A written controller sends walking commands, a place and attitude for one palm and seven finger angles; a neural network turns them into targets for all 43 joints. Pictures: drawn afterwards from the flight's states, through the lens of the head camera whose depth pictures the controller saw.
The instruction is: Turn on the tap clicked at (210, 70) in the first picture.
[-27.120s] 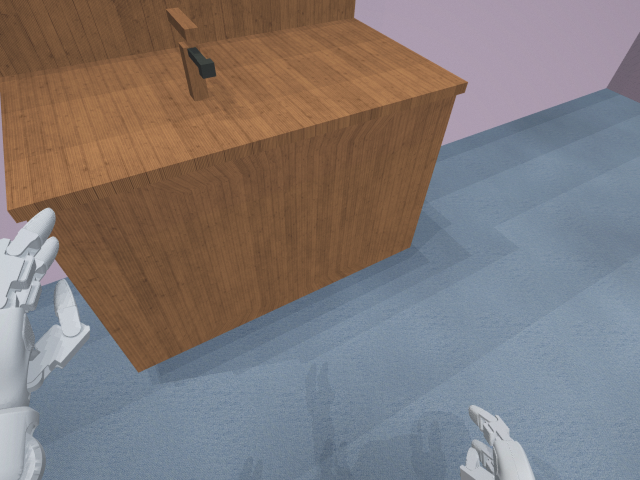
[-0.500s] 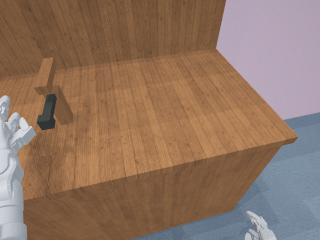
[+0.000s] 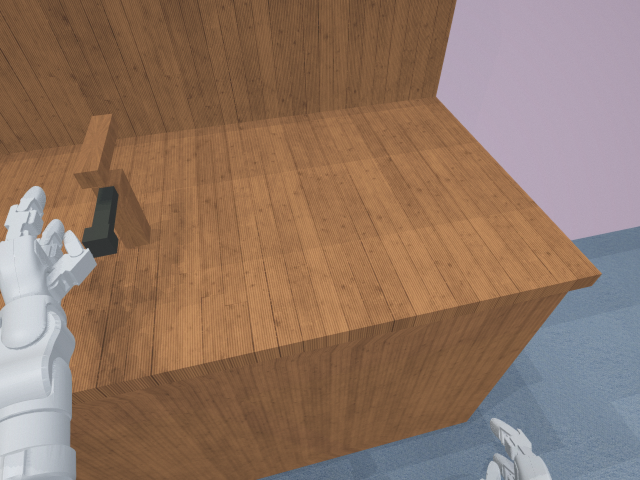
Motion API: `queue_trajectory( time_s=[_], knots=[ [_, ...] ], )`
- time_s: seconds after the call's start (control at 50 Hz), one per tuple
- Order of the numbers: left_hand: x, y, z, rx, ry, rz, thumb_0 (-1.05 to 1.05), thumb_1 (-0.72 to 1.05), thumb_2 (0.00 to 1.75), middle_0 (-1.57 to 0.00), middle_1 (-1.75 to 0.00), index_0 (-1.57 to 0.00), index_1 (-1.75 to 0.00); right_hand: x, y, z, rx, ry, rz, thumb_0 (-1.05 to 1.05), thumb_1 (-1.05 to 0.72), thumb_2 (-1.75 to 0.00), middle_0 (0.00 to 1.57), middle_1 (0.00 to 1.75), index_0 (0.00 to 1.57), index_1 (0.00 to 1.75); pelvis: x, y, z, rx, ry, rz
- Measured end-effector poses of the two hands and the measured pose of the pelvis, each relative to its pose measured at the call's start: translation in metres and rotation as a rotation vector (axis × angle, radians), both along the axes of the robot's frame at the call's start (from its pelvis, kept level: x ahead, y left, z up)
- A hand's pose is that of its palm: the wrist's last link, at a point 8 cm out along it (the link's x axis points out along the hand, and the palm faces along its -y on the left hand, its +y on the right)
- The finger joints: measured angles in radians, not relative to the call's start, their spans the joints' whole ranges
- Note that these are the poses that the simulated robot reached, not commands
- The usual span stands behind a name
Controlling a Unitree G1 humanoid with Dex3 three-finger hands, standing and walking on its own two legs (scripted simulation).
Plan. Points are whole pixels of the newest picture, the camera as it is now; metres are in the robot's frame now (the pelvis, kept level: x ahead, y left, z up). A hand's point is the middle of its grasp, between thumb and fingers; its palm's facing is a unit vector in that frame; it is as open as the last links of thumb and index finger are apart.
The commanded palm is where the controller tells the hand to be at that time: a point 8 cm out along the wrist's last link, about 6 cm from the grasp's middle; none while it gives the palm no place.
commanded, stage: push the lever round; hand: left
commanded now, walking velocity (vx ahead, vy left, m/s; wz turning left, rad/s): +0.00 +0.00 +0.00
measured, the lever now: (100, 240) +0.35 +0.29 +0.14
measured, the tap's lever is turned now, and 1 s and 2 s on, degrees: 2 23 44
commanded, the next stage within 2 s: none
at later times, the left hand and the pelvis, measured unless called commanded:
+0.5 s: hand (105, 256) +0.33 +0.28 +0.13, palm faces +0.54 -0.84 -0.06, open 7.7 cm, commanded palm +0.29 +0.31 +0.13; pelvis +0.00 -0.01 +0.00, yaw +0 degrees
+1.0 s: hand (131, 247) +0.34 +0.26 +0.13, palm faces +0.63 -0.78 -0.05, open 7.8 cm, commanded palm +0.30 +0.27 +0.13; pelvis +0.00 -0.01 +0.00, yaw +1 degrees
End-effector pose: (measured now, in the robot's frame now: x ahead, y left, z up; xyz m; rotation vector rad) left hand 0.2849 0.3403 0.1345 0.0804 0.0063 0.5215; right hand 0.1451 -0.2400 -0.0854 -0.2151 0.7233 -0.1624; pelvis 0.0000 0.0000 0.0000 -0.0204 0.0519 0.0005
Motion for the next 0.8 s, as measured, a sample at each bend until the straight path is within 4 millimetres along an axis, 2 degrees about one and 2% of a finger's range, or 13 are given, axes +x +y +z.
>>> queue_trajectory(
  time_s=[0.52, 0.8],
  knots=[
    [-0.004, -0.027, 0.002, -0.012, -0.017, 0.05, 0.02, 0.92, 0.9, -0.16, -0.15, -0.15, -0.15, 0.011, -0.008, 0.0, -0.002, 0.007, 0.02, 0.01, -0.91, -0.9, 0.2, 0.3, 0.21, 0.3, 0.002, -0.007, 0.0, 0.003, -0.016, 0.009],
    [0.005, -0.051, 0.002, -0.02, -0.021, 0.101, 0.02, 0.92, 0.9, -0.15, -0.15, -0.15, -0.15, 0.015, -0.002, -0.002, 0.011, 0.011, 0.038, 0.01, -0.91, -0.89, 0.2, 0.3, 0.21, 0.3, -0.002, -0.009, 0.0, 0.005, -0.018, 0.011]
  ],
)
